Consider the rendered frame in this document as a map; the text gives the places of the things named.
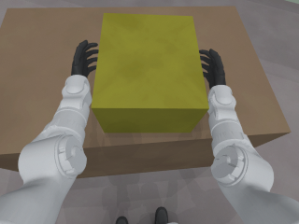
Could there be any robot right upper arm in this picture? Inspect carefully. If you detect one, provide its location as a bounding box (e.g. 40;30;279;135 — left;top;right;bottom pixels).
210;146;299;224

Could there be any robot left upper arm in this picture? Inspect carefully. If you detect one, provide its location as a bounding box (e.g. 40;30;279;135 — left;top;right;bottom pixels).
0;133;87;224

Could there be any right robot forearm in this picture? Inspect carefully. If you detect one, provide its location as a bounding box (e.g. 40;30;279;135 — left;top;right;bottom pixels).
207;85;262;159

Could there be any right robot foot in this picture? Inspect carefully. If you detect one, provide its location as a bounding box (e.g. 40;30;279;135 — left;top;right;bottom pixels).
155;206;168;224

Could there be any left robot hand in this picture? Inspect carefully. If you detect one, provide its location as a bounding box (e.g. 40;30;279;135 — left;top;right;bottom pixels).
71;40;99;78

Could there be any right robot hand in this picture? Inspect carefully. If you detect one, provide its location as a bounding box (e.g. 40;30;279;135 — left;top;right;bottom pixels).
199;49;226;90

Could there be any left robot forearm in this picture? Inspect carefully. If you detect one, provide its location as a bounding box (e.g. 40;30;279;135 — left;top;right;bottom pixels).
18;75;93;175

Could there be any carton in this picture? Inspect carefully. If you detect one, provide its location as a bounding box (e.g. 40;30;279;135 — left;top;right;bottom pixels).
91;13;209;133

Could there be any pedestal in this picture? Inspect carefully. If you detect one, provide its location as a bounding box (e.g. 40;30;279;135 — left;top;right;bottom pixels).
0;6;291;179

